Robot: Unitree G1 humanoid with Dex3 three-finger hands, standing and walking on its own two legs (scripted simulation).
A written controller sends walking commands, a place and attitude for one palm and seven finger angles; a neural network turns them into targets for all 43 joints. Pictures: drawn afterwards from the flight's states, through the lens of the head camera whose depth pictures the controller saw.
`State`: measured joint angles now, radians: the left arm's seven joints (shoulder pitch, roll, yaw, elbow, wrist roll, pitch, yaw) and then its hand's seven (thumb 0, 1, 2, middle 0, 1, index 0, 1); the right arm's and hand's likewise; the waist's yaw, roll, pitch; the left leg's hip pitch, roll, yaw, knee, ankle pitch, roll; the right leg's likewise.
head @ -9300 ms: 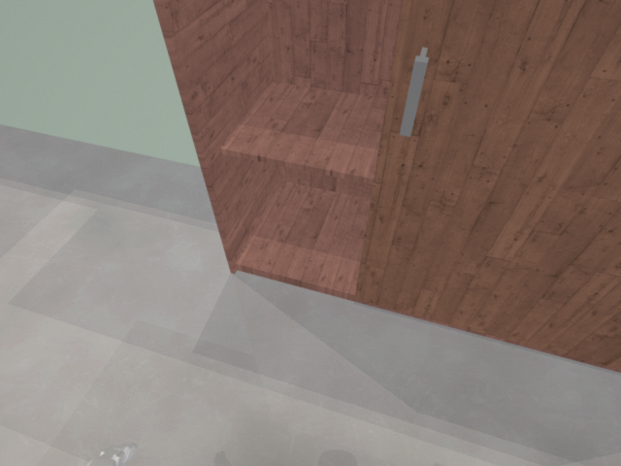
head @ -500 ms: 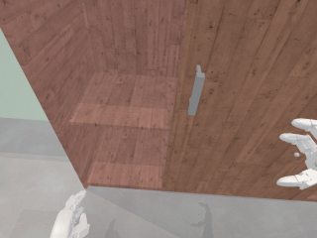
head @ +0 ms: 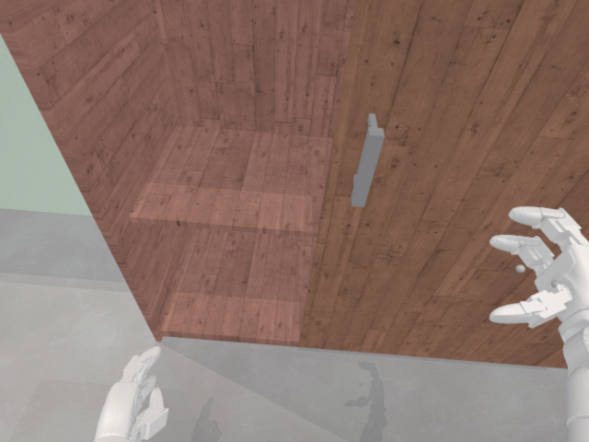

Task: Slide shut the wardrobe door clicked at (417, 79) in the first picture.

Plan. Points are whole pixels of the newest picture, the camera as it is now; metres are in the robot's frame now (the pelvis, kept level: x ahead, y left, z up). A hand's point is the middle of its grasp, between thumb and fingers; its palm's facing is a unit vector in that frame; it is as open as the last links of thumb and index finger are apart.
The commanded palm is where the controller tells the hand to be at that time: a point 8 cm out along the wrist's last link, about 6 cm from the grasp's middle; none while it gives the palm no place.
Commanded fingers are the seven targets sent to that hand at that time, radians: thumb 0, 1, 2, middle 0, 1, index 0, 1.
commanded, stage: move the hooked fingers beside the handle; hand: right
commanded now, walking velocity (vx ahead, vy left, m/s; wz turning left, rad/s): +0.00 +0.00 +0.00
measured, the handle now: (365, 161) +0.53 -0.09 +0.11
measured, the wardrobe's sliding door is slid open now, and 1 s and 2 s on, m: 0.48 0.48 0.48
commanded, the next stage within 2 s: none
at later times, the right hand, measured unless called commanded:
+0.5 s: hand (473, 226) +0.38 -0.22 +0.13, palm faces +0.06 +1.00 -0.02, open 14.0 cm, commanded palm +0.35 -0.27 +0.13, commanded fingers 0.00 0.50 -0.30 0.30 1.20 0.30 1.20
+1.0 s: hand (433, 202) +0.42 -0.18 +0.13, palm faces +0.07 +1.00 +0.00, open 14.0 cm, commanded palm +0.40 -0.23 +0.12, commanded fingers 0.00 0.50 -0.30 0.30 1.20 0.30 1.20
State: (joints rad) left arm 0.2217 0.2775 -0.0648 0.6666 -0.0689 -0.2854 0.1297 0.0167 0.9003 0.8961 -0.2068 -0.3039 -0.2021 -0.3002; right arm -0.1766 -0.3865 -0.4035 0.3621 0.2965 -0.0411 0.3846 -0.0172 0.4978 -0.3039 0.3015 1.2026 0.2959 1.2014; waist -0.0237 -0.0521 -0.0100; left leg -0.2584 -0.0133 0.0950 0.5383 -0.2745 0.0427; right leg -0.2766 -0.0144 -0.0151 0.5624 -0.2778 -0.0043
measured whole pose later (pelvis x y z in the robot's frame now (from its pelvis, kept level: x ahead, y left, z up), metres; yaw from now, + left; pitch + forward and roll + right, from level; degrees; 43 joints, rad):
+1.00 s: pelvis +0.01 -0.01 +0.00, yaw +1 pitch +3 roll +0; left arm 0.30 0.26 -0.04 0.68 -0.05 -0.13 0.06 0.01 0.90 0.90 -0.21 -0.30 -0.20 -0.30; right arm -0.52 -0.29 -0.28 0.68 0.18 -0.11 0.14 -0.02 0.50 -0.30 0.30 1.20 0.30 1.20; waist 0.04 -0.04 -0.04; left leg -0.33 -0.01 0.07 0.55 -0.29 0.03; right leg -0.33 -0.01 -0.04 0.56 -0.29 -0.01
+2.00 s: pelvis +0.01 -0.02 -0.01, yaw +2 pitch +8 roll +1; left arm 0.32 0.25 -0.03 0.66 -0.03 -0.07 0.02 0.01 0.90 0.90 -0.21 -0.30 -0.20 -0.30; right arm -0.76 -0.27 -0.28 0.96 0.10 -0.24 0.03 -0.02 0.50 -0.30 0.30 1.20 0.30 1.20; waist 0.08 -0.02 -0.06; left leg -0.45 0.00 0.05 0.63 -0.31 0.02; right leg -0.46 -0.01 -0.06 0.65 -0.33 -0.03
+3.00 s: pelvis +0.01 +0.00 -0.01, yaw +2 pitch +7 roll +0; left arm 0.35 0.27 -0.01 0.69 -0.03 -0.05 0.02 0.01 0.90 0.90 -0.20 -0.30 -0.20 -0.30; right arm -0.79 -0.25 -0.26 0.99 0.12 -0.26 0.01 -0.02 0.50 -0.30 0.30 1.20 0.29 1.20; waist 0.08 -0.04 -0.06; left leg -0.45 -0.03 0.06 0.62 -0.30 0.05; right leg -0.45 -0.03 -0.04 0.63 -0.31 0.00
